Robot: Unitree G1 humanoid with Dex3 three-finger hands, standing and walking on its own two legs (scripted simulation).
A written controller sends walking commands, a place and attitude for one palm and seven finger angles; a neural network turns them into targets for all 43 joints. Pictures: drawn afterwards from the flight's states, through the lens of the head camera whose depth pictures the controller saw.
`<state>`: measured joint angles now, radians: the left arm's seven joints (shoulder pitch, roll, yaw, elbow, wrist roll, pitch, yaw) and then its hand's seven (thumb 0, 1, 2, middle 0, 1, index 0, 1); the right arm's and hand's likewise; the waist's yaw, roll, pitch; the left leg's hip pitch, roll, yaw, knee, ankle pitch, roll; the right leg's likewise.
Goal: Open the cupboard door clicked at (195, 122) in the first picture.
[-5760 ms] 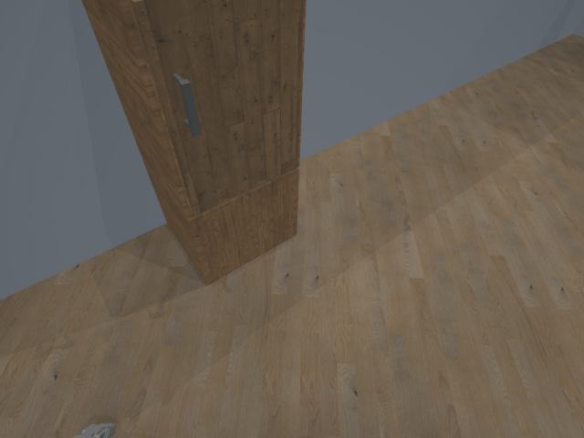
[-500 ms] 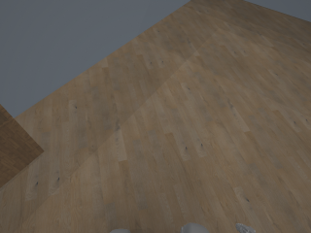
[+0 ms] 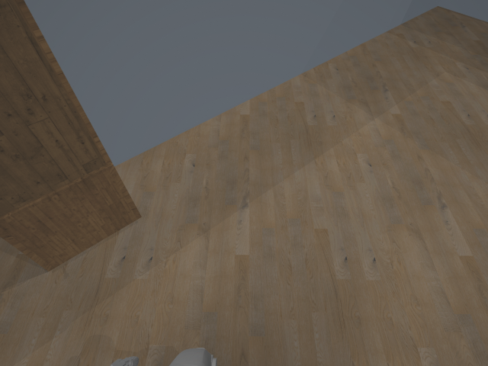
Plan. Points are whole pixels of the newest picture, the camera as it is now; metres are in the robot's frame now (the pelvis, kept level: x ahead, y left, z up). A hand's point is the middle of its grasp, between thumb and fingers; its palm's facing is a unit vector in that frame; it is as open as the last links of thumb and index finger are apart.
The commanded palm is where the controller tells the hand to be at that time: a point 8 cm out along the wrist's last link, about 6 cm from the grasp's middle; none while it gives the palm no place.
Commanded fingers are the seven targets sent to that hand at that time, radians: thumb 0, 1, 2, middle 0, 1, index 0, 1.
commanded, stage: turn to face it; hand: left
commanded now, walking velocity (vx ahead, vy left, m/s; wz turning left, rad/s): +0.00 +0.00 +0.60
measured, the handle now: out of the picture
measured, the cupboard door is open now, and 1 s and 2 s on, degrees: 0 0 0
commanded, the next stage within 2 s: take the last steps up to it in 0.92 s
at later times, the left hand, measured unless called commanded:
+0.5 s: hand out of the picture +0.05 +0.26 -0.15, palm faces +0.30 -0.91 -0.28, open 7.4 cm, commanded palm none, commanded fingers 0.00 0.90 0.90 -0.20 -0.30 -0.20 -0.30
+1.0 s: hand out of the picture -0.13 +0.21 -0.19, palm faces +0.57 -0.79 -0.24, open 7.4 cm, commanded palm none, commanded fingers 0.00 0.90 0.90 -0.20 -0.30 -0.20 -0.30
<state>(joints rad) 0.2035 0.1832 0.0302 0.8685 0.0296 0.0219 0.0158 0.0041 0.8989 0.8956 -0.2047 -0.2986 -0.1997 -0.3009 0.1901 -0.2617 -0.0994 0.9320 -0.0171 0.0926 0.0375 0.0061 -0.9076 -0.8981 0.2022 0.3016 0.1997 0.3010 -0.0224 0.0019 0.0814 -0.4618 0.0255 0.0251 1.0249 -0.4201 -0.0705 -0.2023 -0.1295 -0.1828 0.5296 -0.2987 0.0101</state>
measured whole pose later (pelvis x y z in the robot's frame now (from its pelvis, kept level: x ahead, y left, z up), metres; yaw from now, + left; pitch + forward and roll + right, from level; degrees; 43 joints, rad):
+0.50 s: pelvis -0.01 +0.02 +0.00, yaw +17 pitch +0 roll +0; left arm 0.14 0.25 0.07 0.87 0.01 0.05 0.01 0.01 0.91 0.90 -0.20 -0.30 -0.19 -0.30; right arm 0.18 -0.22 -0.06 0.91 -0.02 0.05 0.01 0.00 -0.90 -0.90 0.21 0.30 0.21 0.30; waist -0.02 0.01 0.07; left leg -0.30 -0.05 -0.10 0.51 -0.21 0.02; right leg -0.38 -0.05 -0.01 0.82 -0.44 0.08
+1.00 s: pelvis -0.03 +0.02 -0.01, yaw +33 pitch -1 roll +0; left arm 0.29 0.24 0.06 0.96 0.02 0.04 0.02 0.00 0.90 0.90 -0.20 -0.30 -0.20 -0.30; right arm 0.14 -0.24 -0.06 0.94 -0.01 0.05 0.02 0.01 -0.91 -0.90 0.20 0.30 0.20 0.30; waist 0.03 -0.04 0.08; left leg -0.25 0.01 0.05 0.58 -0.29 -0.01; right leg -0.28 -0.17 -0.18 0.67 -0.37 0.06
